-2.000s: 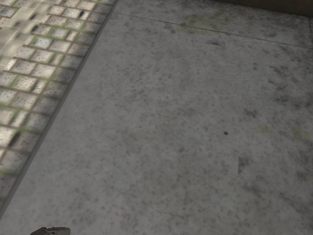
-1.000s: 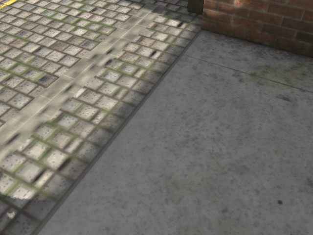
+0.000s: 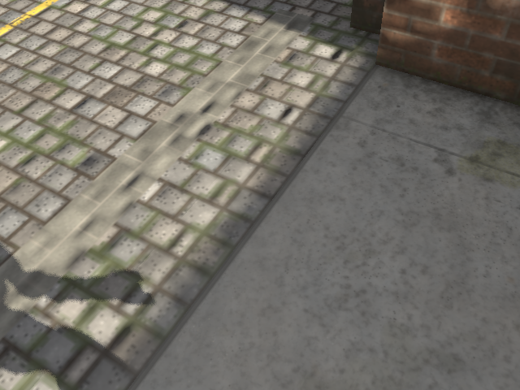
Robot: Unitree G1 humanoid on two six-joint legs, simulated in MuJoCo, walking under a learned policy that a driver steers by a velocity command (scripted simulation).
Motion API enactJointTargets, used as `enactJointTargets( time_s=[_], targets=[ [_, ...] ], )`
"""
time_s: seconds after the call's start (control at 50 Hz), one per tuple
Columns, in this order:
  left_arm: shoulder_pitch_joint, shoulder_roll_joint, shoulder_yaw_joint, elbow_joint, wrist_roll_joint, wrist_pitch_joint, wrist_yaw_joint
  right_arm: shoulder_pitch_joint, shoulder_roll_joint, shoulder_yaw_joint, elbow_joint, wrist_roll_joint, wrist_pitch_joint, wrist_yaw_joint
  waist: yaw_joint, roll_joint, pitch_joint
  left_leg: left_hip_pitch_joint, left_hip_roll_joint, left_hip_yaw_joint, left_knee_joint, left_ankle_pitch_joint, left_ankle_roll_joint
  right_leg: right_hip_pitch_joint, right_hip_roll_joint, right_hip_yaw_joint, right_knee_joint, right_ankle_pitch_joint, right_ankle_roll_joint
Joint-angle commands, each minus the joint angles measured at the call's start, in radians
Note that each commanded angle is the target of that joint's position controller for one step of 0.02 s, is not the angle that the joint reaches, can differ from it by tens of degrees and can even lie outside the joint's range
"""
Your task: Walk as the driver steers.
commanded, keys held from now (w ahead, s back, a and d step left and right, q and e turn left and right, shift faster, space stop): e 1.00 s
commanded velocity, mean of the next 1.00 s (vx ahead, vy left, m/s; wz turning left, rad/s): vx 0.06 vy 0.00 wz -0.48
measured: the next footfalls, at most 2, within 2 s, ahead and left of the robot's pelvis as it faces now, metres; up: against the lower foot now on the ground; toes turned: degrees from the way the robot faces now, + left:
left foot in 0.10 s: +0.18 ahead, +0.14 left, +0.00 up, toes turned -1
right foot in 0.56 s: +0.14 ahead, -0.11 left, +0.00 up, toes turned -20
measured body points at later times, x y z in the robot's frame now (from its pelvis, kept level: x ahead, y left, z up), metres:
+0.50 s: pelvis +0.10 +0.02 -0.01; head +0.13 +0.00 +0.44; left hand +0.31 +0.26 -0.10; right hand +0.16 -0.28 -0.14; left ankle +0.14 +0.14 -0.75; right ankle +0.11 -0.10 -0.73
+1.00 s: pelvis +0.12 +0.00 -0.01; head +0.15 -0.02 +0.44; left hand +0.42 +0.16 -0.09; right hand +0.12 -0.32 -0.12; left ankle +0.20 +0.12 -0.74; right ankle +0.10 -0.10 -0.75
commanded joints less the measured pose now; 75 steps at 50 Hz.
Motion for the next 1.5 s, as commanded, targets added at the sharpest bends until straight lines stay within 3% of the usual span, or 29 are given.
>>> enactJointTargets(
  time_s=[0.02, 0.08, 0.1, 0.12, 0.14, 0.16, 0.22, 0.3, 0.52, 0.54, 0.56, 0.58, 0.6, 0.62, 0.66, 0.9, 1.0, 1.02, 1.04, 1.06, 1.1, 1.14, 1.28, 1.38, 1.4, 1.42, 1.44, 1.46, 1.5],
  targets=[
    [0.024, 0.194, 0.046, -0.024, -0.009, 0.008, 0.004, -0.142, -0.034, 0.004, -0.099, 0.003, -0.026, 0.01, -0.012, -0.19, 0.062, 0.068, -0.052, 0.032, -0.087, -0.005, 0.001, -0.053, -0.186, 0.148, -0.006, 0.334, -0.152],
    [-0.053, 0.198, 0.052, -0.05, -0.024, 0.014, 0.008, 0.012, -0.118, -0.025, -0.046, -0.013, -0.031, -0.007, -0.109, -0.163, -0.019, 0.328, -0.055, 0.012, -0.244, 0.13, 0.051, -0.078, -0.136, 0.159, 0.158, 0.44, -0.09],
    [-0.067, 0.169, 0.044, -0.075, -0.011, 0.007, 0.009, 0.112, -0.184, -0.042, -0.03, -0.029, -0.03, -0.023, -0.144, -0.096, -0.12, 0.543, 0.057, -0.072, -0.2, 0.382, 0.091, -0.183, -0.075, 0.121, 0.318, 0.322, -0.047],
    [0.02, 0.067, 0.017, -0.087, 0.007, 0.0, 0.008, 0.208, -0.265, -0.061, -0.021, -0.043, -0.011, -0.038, -0.147, 0.15, -0.275, 0.898, 0.306, -0.275, -0.104, 0.708, 0.213, -0.487, 0.035, 0.042, 0.638, -0.136, 0.023],
    [0.078, 0.074, 0.017, -0.085, -0.015, 0.0, 0.016, 0.224, -0.229, -0.052, -0.024, -0.031, 0.01, -0.037, -0.15, 0.257, -0.384, 0.866, 0.428, -0.43, -0.173, 0.619, 0.307, -0.558, 0.062, 0.078, 0.863, -0.467, 0.05],
    [0.034, 0.161, 0.047, -0.082, -0.033, 0.013, 0.021, 0.177, -0.163, -0.033, -0.033, -0.022, 0.018, -0.035, -0.147, 0.154, -0.297, 0.733, 0.374, -0.36, -0.224, 0.441, 0.283, -0.581, 0.015, 0.114, 0.966, -0.431, 0.054],
    [-0.032, 0.14, 0.063, -0.102, -0.019, 0.076, 0.046, -0.015, -0.078, -0.006, -0.043, -0.022, 0.018, -0.032, -0.066, 0.113, -0.09, 0.399, 0.251, -0.143, -0.333, 0.152, 0.212, -0.546, -0.055, 0.072, 0.936, -0.264, 0.074],
    [-0.074, 0.103, 0.065, -0.162, -0.013, 0.099, 0.045, -0.039, -0.099, -0.015, -0.01, -0.041, 0.009, -0.045, -0.052, 0.11, -0.042, 0.292, 0.248, -0.035, -0.403, 0.143, 0.249, -0.486, -0.058, 0.037, 0.836, -0.134, 0.075],
    [-0.203, 0.137, 0.072, -0.289, -0.009, 0.115, -0.028, -0.033, -0.194, -0.045, 0.024, 0.015, 0.062, -0.051, -0.055, 0.064, -0.055, 0.391, 0.283, 0.087, -0.242, 0.073, 0.151, -0.264, -0.018, -0.07, 0.313, 0.014, -0.028],
    [-0.18, 0.166, 0.085, -0.283, -0.003, 0.114, -0.021, 0.02, -0.164, -0.039, 0.045, 0.014, 0.067, -0.047, -0.056, 0.016, -0.06, 0.352, 0.239, 0.124, -0.15, 0.0, 0.093, -0.178, 0.004, -0.052, 0.227, 0.108, -0.059],
    [-0.141, 0.265, 0.114, -0.288, -0.003, 0.11, -0.004, 0.052, -0.111, -0.026, 0.044, -0.014, 0.069, -0.039, -0.068, -0.195, -0.067, 0.196, 0.135, 0.221, 0.108, -0.187, 0.004, -0.043, -0.137, 0.163, 0.134, 0.421, -0.123],
    [-0.151, 0.357, 0.123, -0.326, 0.013, 0.101, 0.004, -0.007, -0.083, -0.014, -0.016, -0.048, 0.066, -0.039, -0.078, -0.407, -0.058, -0.105, -0.023, 0.193, 0.378, -0.595, -0.076, 0.046, -0.359, 0.506, 0.122, 0.668, -0.32],
    [-0.12, 0.307, 0.111, -0.328, 0.031, 0.075, -0.008, -0.07, -0.126, -0.027, -0.026, -0.035, 0.061, -0.042, -0.017, -0.264, -0.146, -0.129, -0.033, 0.012, 0.551, -0.618, -0.066, 0.032, -0.365, 0.513, 0.102, 0.622, -0.383],
    [-0.159, 0.286, 0.102, -0.328, 0.029, 0.055, -0.011, -0.072, -0.14, -0.034, -0.028, -0.007, 0.062, -0.042, -0.044, -0.204, -0.127, -0.145, -0.017, -0.025, 0.588, -0.534, -0.046, 0.018, -0.311, 0.423, 0.101, 0.573, -0.335],
    [-0.267, 0.235, 0.088, -0.347, -0.007, 0.05, 0.0, -0.037, -0.152, -0.043, 0.003, -0.014, 0.066, -0.056, -0.092, -0.13, -0.104, -0.139, 0.011, -0.051, 0.534, -0.385, -0.038, -0.024, -0.232, 0.324, 0.112, 0.474, -0.234],
    [-0.278, 0.255, 0.089, -0.393, 0.0, 0.081, 0.014, -0.037, -0.12, -0.032, -0.011, -0.004, 0.057, -0.039, -0.076, -0.189, -0.081, 0.096, -0.074, -0.071, 0.121, -0.29, -0.067, -0.146, -0.154, 0.423, 0.113, 0.241, -0.231],
    [-0.329, 0.246, 0.085, -0.41, -0.02, 0.095, 0.013, 0.052, -0.13, -0.041, -0.006, -0.001, 0.034, -0.019, -0.124, -0.19, -0.101, 0.264, -0.085, -0.054, -0.186, -0.169, -0.023, -0.148, -0.101, 0.49, 0.191, 0.292, -0.177],
    [-0.322, 0.229, 0.081, -0.412, -0.024, 0.098, 0.016, 0.093, -0.158, -0.051, 0.003, -0.009, 0.033, -0.019, -0.133, -0.157, -0.111, 0.373, -0.027, -0.078, -0.266, -0.061, 0.003, -0.214, -0.06, 0.461, 0.236, 0.199, -0.132],
    [-0.278, 0.172, 0.066, -0.412, -0.014, 0.099, 0.015, 0.116, -0.227, -0.066, -0.002, -0.026, 0.04, -0.025, -0.105, 0.035, -0.129, 0.499, 0.18, -0.26, -0.307, 0.018, 0.08, -0.359, 0.045, 0.334, 0.434, -0.09, -0.072],
    [-0.267, 0.192, 0.075, -0.445, -0.02, 0.091, 0.014, 0.088, -0.274, -0.072, -0.002, -0.051, 0.046, -0.026, -0.073, 0.276, -0.064, 0.455, 0.351, -0.496, -0.344, 0.175, 0.259, -0.557, 0.178, 0.157, 0.629, -0.405, -0.016],
    [-0.236, 0.294, 0.11, -0.399, -0.01, 0.087, 0.009, -0.011, -0.163, -0.044, -0.054, -0.042, 0.041, -0.039, -0.064, 0.117, -0.042, 0.389, 0.315, -0.375, -0.324, 0.153, 0.268, -0.551, 0.086, 0.18, 0.902, -0.311, 0.033],
    [-0.216, 0.237, 0.099, -0.371, -0.003, 0.103, 0.013, -0.037, -0.136, -0.033, -0.06, -0.014, 0.045, -0.045, -0.066, 0.089, -0.014, 0.404, 0.223, -0.254, -0.306, 0.135, 0.216, -0.577, 0.087, 0.17, 0.976, -0.217, 0.066],
    [-0.312, 0.125, 0.039, -0.413, -0.002, 0.098, 0.005, 0.04, -0.174, -0.035, -0.039, -0.013, 0.068, -0.045, -0.132, 0.154, -0.049, 0.461, 0.189, -0.118, -0.286, 0.235, 0.229, -0.395, 0.025, 0.048, 0.571, -0.203, 0.092],
    [-0.222, 0.151, 0.049, -0.361, -0.004, 0.096, 0.003, 0.081, -0.164, -0.019, -0.008, 0.015, 0.068, -0.032, -0.093, 0.122, -0.038, 0.372, 0.168, -0.112, -0.209, 0.191, 0.161, -0.1, 0.049, -0.009, 0.072, 0.101, 0.026],
    [-0.203, 0.169, 0.049, -0.363, 0.001, 0.098, 0.009, 0.111, -0.118, 0.0, 0.0, -0.005, 0.054, -0.024, -0.096, 0.055, -0.092, 0.285, 0.137, -0.084, -0.182, 0.028, 0.087, 0.058, -0.027, 0.088, 0.074, 0.208, -0.002],
    [-0.173, 0.234, 0.056, -0.371, 0.007, 0.104, 0.019, 0.135, -0.054, 0.023, -0.012, -0.053, 0.039, -0.009, -0.127, -0.17, -0.148, 0.162, 0.034, 0.018, -0.024, -0.285, 0.005, 0.17, -0.204, 0.281, 0.13, 0.388, -0.068],
    [-0.162, 0.248, 0.064, -0.347, 0.012, 0.097, 0.007, 0.082, -0.074, 0.018, -0.03, -0.025, 0.034, -0.015, -0.087, -0.293, -0.115, 0.112, -0.026, 0.063, 0.008, -0.43, -0.018, 0.034, -0.263, 0.375, 0.066, 0.015, -0.193],
    [-0.138, 0.249, 0.069, -0.35, 0.007, 0.082, -0.002, -0.001, -0.151, 0.0, -0.047, -0.008, 0.031, -0.019, -0.024, -0.246, -0.029, 0.035, -0.03, 0.063, 0.155, -0.464, -0.032, 0.007, -0.25, 0.436, -0.023, -0.285, -0.227],
    [-0.112, 0.24, 0.062, -0.318, 0.013, 0.05, 0.002, -0.019, -0.176, -0.026, -0.047, 0.014, 0.029, -0.016, -0.028, -0.244, 0.077, -0.13, 0.011, 0.002, 0.356, -0.475, -0.003, -0.012, -0.27, 0.487, -0.09, -0.419, -0.232]
  ],
)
